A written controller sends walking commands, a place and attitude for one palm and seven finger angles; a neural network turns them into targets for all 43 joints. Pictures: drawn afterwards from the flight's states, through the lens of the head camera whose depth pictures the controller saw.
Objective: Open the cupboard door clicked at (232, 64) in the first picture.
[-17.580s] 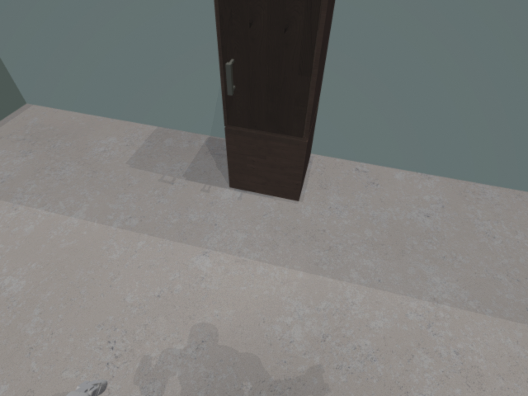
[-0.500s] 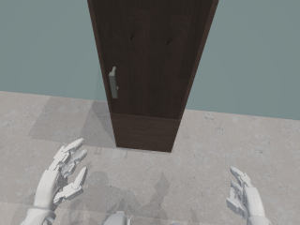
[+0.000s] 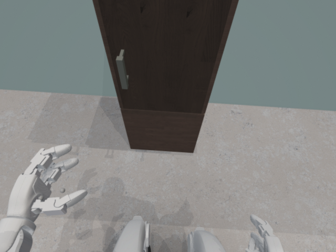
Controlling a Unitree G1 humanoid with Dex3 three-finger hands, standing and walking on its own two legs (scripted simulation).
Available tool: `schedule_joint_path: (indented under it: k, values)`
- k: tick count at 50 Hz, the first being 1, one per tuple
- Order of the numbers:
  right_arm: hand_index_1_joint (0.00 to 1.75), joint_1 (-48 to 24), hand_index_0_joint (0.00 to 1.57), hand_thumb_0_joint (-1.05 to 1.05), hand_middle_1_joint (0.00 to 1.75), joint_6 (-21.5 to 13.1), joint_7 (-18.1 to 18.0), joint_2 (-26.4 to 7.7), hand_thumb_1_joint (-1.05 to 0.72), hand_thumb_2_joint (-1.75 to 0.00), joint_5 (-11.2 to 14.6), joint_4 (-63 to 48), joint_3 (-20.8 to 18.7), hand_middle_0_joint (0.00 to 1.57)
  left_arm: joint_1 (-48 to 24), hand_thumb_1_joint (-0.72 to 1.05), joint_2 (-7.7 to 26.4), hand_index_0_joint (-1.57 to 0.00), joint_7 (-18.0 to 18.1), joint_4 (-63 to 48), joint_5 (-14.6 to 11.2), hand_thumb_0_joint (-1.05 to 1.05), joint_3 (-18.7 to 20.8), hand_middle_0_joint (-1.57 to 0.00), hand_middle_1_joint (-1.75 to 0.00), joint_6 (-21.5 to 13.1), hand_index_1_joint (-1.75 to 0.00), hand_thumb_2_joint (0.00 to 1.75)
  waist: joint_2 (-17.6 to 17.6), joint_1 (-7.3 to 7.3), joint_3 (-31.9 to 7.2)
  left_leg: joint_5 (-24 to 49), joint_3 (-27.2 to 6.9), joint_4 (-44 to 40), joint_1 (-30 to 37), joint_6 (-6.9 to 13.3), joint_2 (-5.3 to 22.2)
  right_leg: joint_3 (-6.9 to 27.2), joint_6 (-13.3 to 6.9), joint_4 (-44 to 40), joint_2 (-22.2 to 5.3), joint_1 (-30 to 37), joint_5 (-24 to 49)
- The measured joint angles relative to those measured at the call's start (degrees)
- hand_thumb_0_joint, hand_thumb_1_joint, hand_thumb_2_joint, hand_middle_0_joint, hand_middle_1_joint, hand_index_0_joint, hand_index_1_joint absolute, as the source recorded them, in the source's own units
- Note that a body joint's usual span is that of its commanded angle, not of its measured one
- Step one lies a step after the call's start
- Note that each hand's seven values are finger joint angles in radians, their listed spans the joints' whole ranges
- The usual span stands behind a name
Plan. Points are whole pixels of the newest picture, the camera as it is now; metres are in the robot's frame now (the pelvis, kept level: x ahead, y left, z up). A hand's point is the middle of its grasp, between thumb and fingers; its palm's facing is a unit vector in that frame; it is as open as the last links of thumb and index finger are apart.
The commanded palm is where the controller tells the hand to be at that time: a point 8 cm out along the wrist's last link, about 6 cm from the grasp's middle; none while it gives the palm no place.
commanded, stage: raise the hand with hooked fingers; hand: left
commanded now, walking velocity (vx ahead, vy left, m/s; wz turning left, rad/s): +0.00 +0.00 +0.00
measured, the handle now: (123, 69) +0.65 +0.19 +0.00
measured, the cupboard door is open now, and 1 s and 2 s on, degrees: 0 0 0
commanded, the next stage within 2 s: move the hooked fingers beside the handle in 1.26 s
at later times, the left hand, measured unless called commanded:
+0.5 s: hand (36, 184) +0.25 +0.30 +0.03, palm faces +0.00 -1.00 -0.07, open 13.7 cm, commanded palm +0.24 +0.34 +0.04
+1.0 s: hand (46, 170) +0.28 +0.29 +0.03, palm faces -0.05 -1.00 -0.06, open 14.0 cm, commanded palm +0.27 +0.34 +0.04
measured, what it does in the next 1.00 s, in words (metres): stands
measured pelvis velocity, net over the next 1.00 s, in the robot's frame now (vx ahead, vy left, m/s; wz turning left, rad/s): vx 0.01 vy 0.02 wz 0.00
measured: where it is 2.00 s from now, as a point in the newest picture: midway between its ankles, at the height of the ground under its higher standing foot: outside the picture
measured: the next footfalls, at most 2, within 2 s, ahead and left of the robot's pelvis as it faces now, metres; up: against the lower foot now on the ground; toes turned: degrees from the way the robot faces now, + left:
none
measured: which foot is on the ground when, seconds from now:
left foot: down 0.00-1.00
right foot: down 0.00-1.00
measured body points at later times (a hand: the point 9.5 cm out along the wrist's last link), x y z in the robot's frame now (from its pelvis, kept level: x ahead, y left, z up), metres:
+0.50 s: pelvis +0.00 +0.04 +0.00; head +0.08 +0.07 +0.44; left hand +0.25 +0.35 +0.03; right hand +0.21 -0.19 -0.06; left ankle +0.07 +0.11 -0.63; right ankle +0.02 -0.10 -0.63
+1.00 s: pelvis +0.01 +0.02 -0.01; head +0.10 +0.05 +0.43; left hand +0.28 +0.34 +0.04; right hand +0.16 -0.24 -0.08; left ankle +0.07 +0.11 -0.63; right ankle +0.02 -0.10 -0.63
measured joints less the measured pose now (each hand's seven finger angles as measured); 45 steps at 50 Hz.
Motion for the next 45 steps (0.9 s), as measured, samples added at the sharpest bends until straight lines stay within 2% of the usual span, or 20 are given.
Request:
schedule_joint_path:
  k: [2, 4, 7, 11, 16, 20, 25, 28, 35, 41, 45]
  values:
    - [0.30, 0.8, 0.21, 0.01, 0.30, -0.3, 0.2, -1.1, -0.90, -0.90, -0.2, 0.6, -0.8, 0.21, 0.4, 0.07, -0.3, -0.26, 1.3, 0.3, 0.3, 0.00, 0.8, -0.26, -0.83, -3.5, -0.83, 0.55, -0.1, 0.14, -0.4, -0.1, 0.2, 0.2, -0.4, 0.4, -0.2, 0.1, 0.3, 0.1, -0.2, -0.3, -0.1]
    - [0.30, 1.0, 0.21, 0.01, 0.30, -0.6, 0.3, -2.5, -0.91, -0.90, -0.2, 1.1, -1.2, 0.21, 0.0, 0.03, -0.1, -0.26, 1.2, 1.2, 0.7, 0.00, 0.8, -0.27, -0.86, -6.4, -0.86, 0.53, -0.1, 0.28, -0.4, -0.4, 0.1, 1.0, -1.3, 0.8, -0.6, 0.0, 0.7, 0.7, -0.6, -1.0, -0.4]
    - [0.30, 0.3, 0.21, 0.01, 0.30, -1.0, 0.2, -4.1, -0.91, -0.90, 0.1, 1.2, -1.5, 0.21, -1.2, -0.04, 0.6, -0.26, -1.1, 3.0, 1.1, 0.00, -0.4, -0.27, -0.90, -7.9, -0.90, 0.50, -0.3, 0.27, -0.3, -0.8, 0.1, 2.3, -2.8, 1.5, -1.1, 0.0, 1.2, 1.8, -1.1, -2.1, -0.8]
    - [0.30, -1.4, 0.21, 0.02, 0.30, -1.6, 0.0, -4.8, -0.91, -0.90, 0.5, 0.0, -1.5, 0.21, -2.3, -0.14, 1.4, -0.27, -3.8, 3.3, 1.3, 0.00, -1.6, -0.28, -0.96, -6.3, -0.96, 0.46, -0.9, -0.04, 0.3, -1.0, 0.3, 3.0, -3.6, 2.1, -1.2, 0.1, 1.9, 2.1, -1.3, -2.6, -0.8]
    - [0.30, -3.0, 0.21, 0.01, 0.30, -1.9, 0.5, -3.8, -0.91, -0.90, 0.0, -2.0, -1.0, 0.20, -2.3, -0.25, 2.0, -0.28, -2.1, 0.1, 0.9, -0.01, -0.5, -0.29, -1.04, -5.8, -1.04, 0.41, -1.7, -0.20, 0.2, -0.7, 0.4, 1.9, -2.4, 2.5, -1.4, 0.3, 2.3, 0.4, -1.4, -1.3, -0.2]
    - [0.30, -3.7, 0.21, 0.01, 0.30, -1.3, 1.2, -3.3, -0.91, -0.90, -0.2, -3.4, 0.0, 0.20, -3.7, -0.35, 3.0, -0.29, -0.9, 1.0, 1.1, -0.01, 0.9, -0.29, -1.10, -5.6, -1.10, 0.37, -1.6, 0.24, -0.5, -0.5, 0.1, 1.2, -2.0, 2.7, -1.8, 0.0, 2.6, -0.6, -1.7, -0.5, 0.1]
    - [0.30, -4.1, 0.21, 0.01, 0.30, -0.4, 1.4, -3.4, -0.91, -0.90, -0.1, -4.6, 1.3, 0.21, -6.6, -0.43, 4.4, -0.29, -3.4, 5.4, 1.8, -0.01, 1.3, -0.30, -1.15, -3.0, -1.15, 0.33, -1.0, 0.89, -0.6, -0.4, 0.0, 1.2, -2.3, 3.0, -2.2, -0.2, 2.8, -0.8, -2.0, -0.5, 0.2]
    - [0.30, -3.9, 0.21, 0.01, 0.30, -0.2, 1.2, -3.5, -0.90, -0.90, -0.1, -4.7, 1.7, 0.21, -8.1, -0.46, 4.7, -0.29, -5.1, 6.8, 1.8, -0.01, 1.4, -0.30, -1.17, -2.2, -1.17, 0.32, -1.0, 1.03, -0.2, -0.4, -0.1, 1.3, -2.4, 2.9, -2.2, -0.2, 2.8, -0.7, -1.9, -0.6, 0.2]
    - [0.30, -2.6, 0.21, 0.01, 0.30, 0.2, 0.9, -3.7, -0.90, -0.90, -0.2, -3.5, 1.7, 0.21, -11.2, -0.49, 6.2, -0.30, -6.8, 8.6, 0.7, -0.01, 4.3, -0.30, -1.19, -4.1, -1.19, 0.31, -1.3, 0.72, 0.2, -0.5, -0.1, 1.7, -3.0, 2.6, -1.8, -0.2, 2.4, -0.1, -1.6, -1.4, 0.0]
    - [0.30, -1.3, 0.21, 0.01, 0.30, 1.0, 0.6, -4.7, -0.90, -0.90, 0.4, -2.8, 1.4, 0.21, -14.1, -0.50, 8.3, -0.30, -9.1, 13.3, -0.3, -0.01, 6.2, -0.30, -1.19, -2.0, -1.20, 0.30, -0.9, 0.07, 0.1, -0.6, -0.4, 1.9, -3.8, 2.2, -1.5, -0.4, 2.0, 0.3, -1.3, -2.4, -0.2]
    - [0.30, -0.5, 0.21, 0.01, 0.30, 0.7, 0.8, -5.2, -0.91, -0.90, 0.4, -2.7, 0.7, 0.21, -13.1, -0.50, 7.8, -0.30, -9.9, 12.5, -0.7, -0.01, 5.7, -0.30, -1.20, -1.9, -1.20, 0.30, -0.7, -0.26, 0.0, -0.7, -0.3, 1.7, -3.9, 1.9, -1.2, -0.2, 1.7, 0.3, -1.0, -2.6, -0.2]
